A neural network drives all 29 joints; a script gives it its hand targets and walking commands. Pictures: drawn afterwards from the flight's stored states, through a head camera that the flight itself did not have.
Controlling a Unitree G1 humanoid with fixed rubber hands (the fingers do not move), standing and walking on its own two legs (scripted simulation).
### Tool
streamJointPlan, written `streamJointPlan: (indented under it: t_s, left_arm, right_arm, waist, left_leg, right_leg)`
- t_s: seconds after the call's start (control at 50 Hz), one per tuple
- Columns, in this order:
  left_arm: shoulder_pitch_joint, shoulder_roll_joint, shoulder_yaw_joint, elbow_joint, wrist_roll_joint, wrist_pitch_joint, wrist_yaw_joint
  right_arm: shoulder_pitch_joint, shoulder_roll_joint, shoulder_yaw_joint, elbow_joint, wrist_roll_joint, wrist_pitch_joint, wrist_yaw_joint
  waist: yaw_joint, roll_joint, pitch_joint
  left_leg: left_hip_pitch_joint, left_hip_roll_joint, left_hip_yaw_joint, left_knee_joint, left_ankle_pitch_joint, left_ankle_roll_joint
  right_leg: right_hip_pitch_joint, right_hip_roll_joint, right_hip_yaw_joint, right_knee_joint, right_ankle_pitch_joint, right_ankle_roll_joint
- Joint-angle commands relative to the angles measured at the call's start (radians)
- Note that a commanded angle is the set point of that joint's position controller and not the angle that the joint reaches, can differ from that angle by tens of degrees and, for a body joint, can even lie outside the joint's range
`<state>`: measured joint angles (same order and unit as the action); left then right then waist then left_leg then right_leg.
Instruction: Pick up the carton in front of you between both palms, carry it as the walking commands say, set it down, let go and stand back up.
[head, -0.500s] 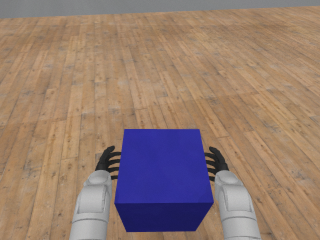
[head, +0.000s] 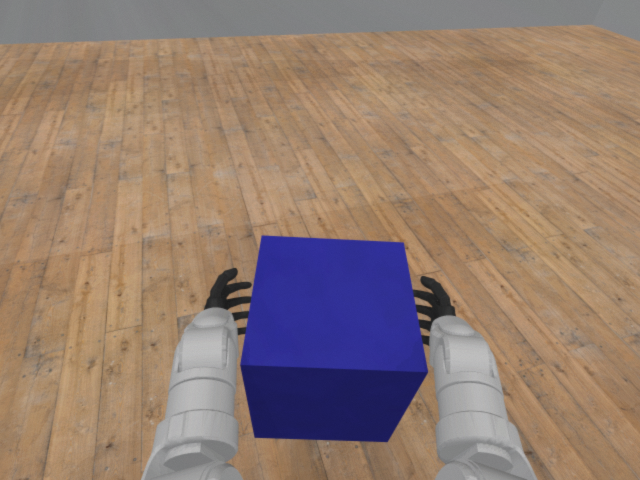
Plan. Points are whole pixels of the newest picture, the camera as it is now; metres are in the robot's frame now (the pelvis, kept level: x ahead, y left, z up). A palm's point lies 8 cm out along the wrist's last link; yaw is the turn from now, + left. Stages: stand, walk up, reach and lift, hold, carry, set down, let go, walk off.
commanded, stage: set down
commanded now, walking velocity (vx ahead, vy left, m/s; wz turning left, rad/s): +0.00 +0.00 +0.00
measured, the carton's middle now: (327, 342) +0.34 +0.00 -0.04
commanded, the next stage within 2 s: none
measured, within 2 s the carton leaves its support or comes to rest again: neither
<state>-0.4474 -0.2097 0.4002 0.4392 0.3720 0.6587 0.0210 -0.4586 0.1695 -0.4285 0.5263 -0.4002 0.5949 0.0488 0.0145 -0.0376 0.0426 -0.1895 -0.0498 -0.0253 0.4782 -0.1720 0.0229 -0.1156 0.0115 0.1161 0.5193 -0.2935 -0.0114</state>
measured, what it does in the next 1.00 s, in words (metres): lowers itself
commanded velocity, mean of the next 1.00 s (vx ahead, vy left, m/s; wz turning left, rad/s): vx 0.00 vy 0.00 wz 0.00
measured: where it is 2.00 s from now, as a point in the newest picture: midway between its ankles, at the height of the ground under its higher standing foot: outside the picture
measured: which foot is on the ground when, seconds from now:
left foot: down 0.00-1.00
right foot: down 0.00-1.00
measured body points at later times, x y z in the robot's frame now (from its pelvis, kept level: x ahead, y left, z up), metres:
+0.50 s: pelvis -0.02 -0.03 -0.09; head +0.20 -0.01 +0.31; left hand +0.36 +0.17 -0.17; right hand +0.40 -0.13 -0.17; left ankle +0.06 +0.10 -0.74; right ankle +0.01 -0.14 -0.74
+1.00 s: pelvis -0.04 -0.03 -0.20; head +0.23 +0.00 +0.15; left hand +0.40 +0.20 -0.30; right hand +0.46 -0.10 -0.31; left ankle +0.06 +0.10 -0.74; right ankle +0.01 -0.14 -0.74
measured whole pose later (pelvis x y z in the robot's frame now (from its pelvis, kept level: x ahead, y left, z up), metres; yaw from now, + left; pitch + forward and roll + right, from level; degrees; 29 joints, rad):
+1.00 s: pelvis -0.04 -0.03 -0.20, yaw -2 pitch +45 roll -1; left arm -0.86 -0.07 0.54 0.55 0.23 0.26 0.03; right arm -0.98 0.01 -0.35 0.77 -0.20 0.23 -0.08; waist 0.11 -0.07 -0.16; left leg -1.85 -0.07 -0.10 1.47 -0.41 -0.06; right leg -1.77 0.15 0.07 1.52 -0.54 0.02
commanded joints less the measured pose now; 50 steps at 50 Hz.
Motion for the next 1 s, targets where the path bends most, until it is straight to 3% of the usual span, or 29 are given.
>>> streamJointPlan:
  t_s: [0.0, 0.08, 0.16, 0.28, 0.38, 0.44, 0.48, 0.56, 0.66, 0.78, 0.98]
  left_arm:
    - [-0.581, -0.866, -0.342, 0.159, -0.168, -0.06, -0.216]
    - [-0.56, -0.718, -0.189, 0.187, -0.066, -0.121, -0.167]
    - [-0.522, -0.645, -0.172, 0.169, -0.032, -0.241, -0.151]
    - [-0.589, -0.736, -0.378, 0.134, -0.108, -0.466, -0.159]
    - [-0.687, -0.783, -0.567, 0.03, -0.205, -0.533, -0.179]
    - [-0.7, -0.775, -0.608, 0.0, -0.239, -0.511, -0.196]
    - [-0.704, -0.771, -0.597, 0.016, -0.241, -0.483, -0.215]
    - [-0.725, -0.77, -0.524, 0.094, -0.214, -0.424, -0.256]
    - [-0.769, -0.747, -0.434, 0.167, -0.188, -0.39, -0.278]
    - [-0.84, -0.721, -0.395, 0.193, -0.198, -0.402, -0.255]
    - [-1.026, -0.686, -0.41, 0.157, -0.261, -0.399, -0.199]
  right_arm:
    - [-0.649, 0.782, 0.324, 0.145, 0.144, -0.083, 0.238]
    - [-0.615, 0.666, 0.174, 0.221, 0.043, -0.136, 0.189]
    - [-0.582, 0.618, 0.166, 0.213, 0.024, -0.239, 0.167]
    - [-0.631, 0.725, 0.377, 0.184, 0.128, -0.451, 0.149]
    - [-0.719, 0.821, 0.62, 0.067, 0.253, -0.509, 0.109]
    - [-0.737, 0.85, 0.691, 0.03, 0.292, -0.485, 0.088]
    - [-0.742, 0.864, 0.691, 0.038, 0.292, -0.456, 0.088]
    - [-0.763, 0.884, 0.628, 0.108, 0.267, -0.395, 0.106]
    - [-0.829, 0.859, 0.546, 0.181, 0.248, -0.367, 0.117]
    - [-0.912, 0.807, 0.508, 0.226, 0.249, -0.389, 0.095]
    - [-1.109, 0.731, 0.536, 0.24, 0.304, -0.396, 0.063]
  waist:
    - [0.004, 0.058, -0.13]
    - [0.023, 0.05, -0.125]
    - [0.039, 0.039, -0.236]
    - [0.043, 0.017, -0.591]
    - [0.072, 0.004, -1.026]
    - [0.093, -0.003, -1.145]
    - [0.099, -0.017, -1.124]
    - [0.111, -0.033, -0.996]
    - [0.125, -0.037, -0.96]
    - [0.135, -0.033, -1.037]
    - [0.163, -0.037, -1.206]
  left_leg:
    - [0.188, 0.011, -0.117, -0.069, -0.292, -0.038]
    - [0.088, -0.01, -0.092, 0.008, -0.167, -0.043]
    - [-0.012, -0.026, -0.049, 0.113, 0.074, -0.044]
    - [-0.1, -0.053, -0.036, 0.324, 0.31, -0.037]
    - [-0.187, -0.07, -0.004, 0.502, 0.436, -0.049]
    - [-0.317, -0.082, 0.015, 0.569, 0.396, -0.052]
    - [-0.431, -0.084, 0.026, 0.594, 0.309, -0.052]
    - [-0.634, -0.084, 0.045, 0.627, 0.16, -0.048]
    - [-0.77, -0.086, 0.054, 0.696, 0.129, -0.047]
    - [-0.855, -0.087, 0.06, 0.792, 0.159, -0.064]
    - [-0.927, -0.093, 0.084, 0.961, 0.149, -0.092]
  right_leg:
    - [-0.348, 0.069, -0.043, -0.056, -0.14, -0.049]
    - [-0.447, 0.077, -0.037, 0.014, -0.087, -0.044]
    - [-0.548, 0.102, -0.048, 0.08, 0.012, -0.027]
    - [-0.72, 0.141, -0.061, 0.227, 0.134, -0.006]
    - [-0.763, 0.15, -0.065, 0.381, 0.295, 0.032]
    - [-0.774, 0.151, -0.058, 0.453, 0.318, 0.046]
    - [-0.806, 0.15, -0.055, 0.479, 0.266, 0.052]
    - [-0.912, 0.152, -0.062, 0.507, 0.129, 0.054]
    - [-1.063, 0.16, -0.078, 0.578, 0.084, 0.053]
    - [-1.204, 0.178, -0.101, 0.696, 0.082, 0.055]
    - [-1.357, 0.21, -0.141, 0.895, 0.011, 0.053]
